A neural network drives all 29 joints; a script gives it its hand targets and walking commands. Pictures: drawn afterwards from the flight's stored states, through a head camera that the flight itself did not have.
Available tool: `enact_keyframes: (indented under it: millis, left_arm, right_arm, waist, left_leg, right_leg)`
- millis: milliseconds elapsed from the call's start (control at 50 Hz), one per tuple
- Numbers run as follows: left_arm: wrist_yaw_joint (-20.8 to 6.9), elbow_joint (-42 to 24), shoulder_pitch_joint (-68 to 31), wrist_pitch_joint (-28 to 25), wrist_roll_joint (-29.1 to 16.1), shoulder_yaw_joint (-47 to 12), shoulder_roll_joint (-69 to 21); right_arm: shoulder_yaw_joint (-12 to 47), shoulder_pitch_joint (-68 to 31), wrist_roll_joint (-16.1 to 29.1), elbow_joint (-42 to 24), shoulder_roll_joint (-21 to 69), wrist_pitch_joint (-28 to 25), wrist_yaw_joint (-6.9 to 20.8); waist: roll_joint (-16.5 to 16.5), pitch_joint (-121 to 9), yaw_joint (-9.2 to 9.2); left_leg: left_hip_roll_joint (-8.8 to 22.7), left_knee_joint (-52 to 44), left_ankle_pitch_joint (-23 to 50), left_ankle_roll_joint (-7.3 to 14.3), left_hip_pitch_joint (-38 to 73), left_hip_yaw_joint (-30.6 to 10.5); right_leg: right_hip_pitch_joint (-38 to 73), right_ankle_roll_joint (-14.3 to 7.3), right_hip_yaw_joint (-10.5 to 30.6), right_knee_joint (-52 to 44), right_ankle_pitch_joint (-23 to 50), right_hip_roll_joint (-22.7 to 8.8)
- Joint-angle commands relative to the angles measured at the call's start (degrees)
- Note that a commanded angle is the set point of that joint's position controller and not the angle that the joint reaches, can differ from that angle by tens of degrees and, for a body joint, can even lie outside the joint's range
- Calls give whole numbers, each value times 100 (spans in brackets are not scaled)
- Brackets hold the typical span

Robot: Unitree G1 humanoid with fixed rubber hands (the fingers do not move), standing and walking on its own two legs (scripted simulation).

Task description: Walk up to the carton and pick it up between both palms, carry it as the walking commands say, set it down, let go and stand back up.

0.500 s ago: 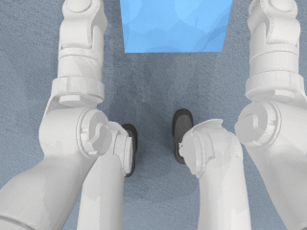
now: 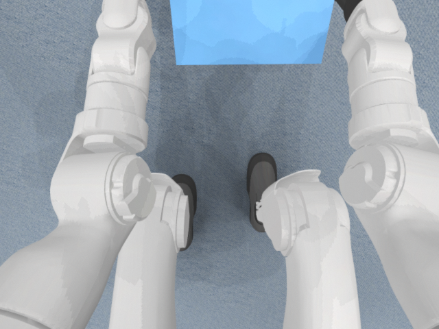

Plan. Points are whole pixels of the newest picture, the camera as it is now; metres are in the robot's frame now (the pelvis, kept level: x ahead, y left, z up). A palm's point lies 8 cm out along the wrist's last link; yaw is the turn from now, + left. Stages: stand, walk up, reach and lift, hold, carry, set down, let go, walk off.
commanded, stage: set down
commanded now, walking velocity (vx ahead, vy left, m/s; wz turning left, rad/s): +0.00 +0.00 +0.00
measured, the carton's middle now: out of the picture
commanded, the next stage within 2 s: let go in 1.74 s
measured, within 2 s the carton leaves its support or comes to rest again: rests again in 0.18 s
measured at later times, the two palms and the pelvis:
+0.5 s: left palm (125, 15) +0.52 +0.10 -0.20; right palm (387, 24) +0.49 -0.25 -0.20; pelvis -0.03 +0.00 -0.02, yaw +0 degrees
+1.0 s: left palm out of the picture +0.56 +0.10 -0.06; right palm out of the picture +0.52 -0.25 -0.07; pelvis -0.03 +0.00 +0.03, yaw -1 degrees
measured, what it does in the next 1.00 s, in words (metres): stands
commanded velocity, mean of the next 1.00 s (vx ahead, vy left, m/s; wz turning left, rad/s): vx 0.00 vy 0.00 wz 0.00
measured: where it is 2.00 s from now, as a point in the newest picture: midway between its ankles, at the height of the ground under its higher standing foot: (221, 215)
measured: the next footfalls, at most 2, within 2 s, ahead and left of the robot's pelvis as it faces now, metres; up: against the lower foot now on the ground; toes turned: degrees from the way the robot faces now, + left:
none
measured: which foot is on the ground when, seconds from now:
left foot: down 0.00-1.00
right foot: down 0.00-1.00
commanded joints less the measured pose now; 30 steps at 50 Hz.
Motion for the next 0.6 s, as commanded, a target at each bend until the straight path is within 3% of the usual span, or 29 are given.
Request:
enact_keyframes:
  millis: [0, 100, 160, 220, 320, 420, 520, 580]
  left_arm:
    - [133, 356, -512, -174, -511, -1655, 216]
    - [438, 16, -991, -422, -1289, -2018, 935]
    - [523, 69, -1065, -388, -1490, -2080, 1237]
    - [600, -237, -1424, -369, -1624, -2148, 1527]
    - [600, -146, -1702, -238, -1796, -2329, 1604]
    - [599, -531, -1931, -26, -2024, -2431, 1470]
    - [764, -1168, -2318, 176, -1949, -2138, 1876]
    - [821, -891, -2432, 375, -1893, -2024, 2018]
  right_arm:
    - [1021, -446, 331, 248, -1183, -412, -283]
    - [1177, -998, 1132, -171, -1955, -770, -624]
    - [1250, -1096, 1331, -34, -2147, -754, -687]
    - [1324, -1354, 1570, -9, -2214, -694, -646]
    - [1542, -1674, 1927, 260, -2313, -551, -498]
    - [1730, -2041, 2029, -453, -2312, -361, -491]
    - [1702, -2424, 2074, -1266, -2287, -79, -592]
    - [1763, -2405, 2053, -899, -2244, 178, -628]
  waist:
    - [230, -4806, -627]
    - [120, -5945, -645]
    - [-88, -5950, -686]
    - [-54, -5825, -663]
    - [95, -5588, -624]
    - [42, -6388, -610]
    - [15, -7269, -406]
    - [-13, -7078, -374]
  left_leg:
    - [-128, -379, 2024, -459, 1627, -217]
    - [-72, -24, 2630, -414, 2065, -201]
    - [-36, -33, 2319, -384, 1981, -177]
    - [35, -107, 2120, -349, 2347, -217]
    - [124, -150, 1671, -320, 2703, -244]
    - [88, -261, 1458, -299, 3029, -141]
    - [29, -474, 1188, -226, 3539, -63]
    - [32, -620, 653, -179, 3499, -28]
  right_leg:
    - [4420, 240, 427, 187, 2399, 129]
    - [5279, 203, 517, 598, 3312, 77]
    - [5308, 221, 442, 632, 3014, 49]
    - [4846, 190, 344, 604, 2476, 24]
    - [4412, 155, 292, 535, 1809, -65]
    - [5180, 116, 258, 347, 1714, -73]
    - [5793, 109, 167, 129, 1439, 32]
    - [5819, 109, 127, -45, 881, 59]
